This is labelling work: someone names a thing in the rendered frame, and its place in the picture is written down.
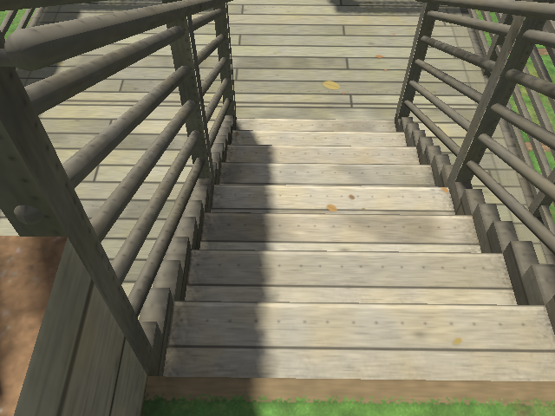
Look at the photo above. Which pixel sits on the stairs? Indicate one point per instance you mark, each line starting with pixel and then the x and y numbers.
pixel 329 253

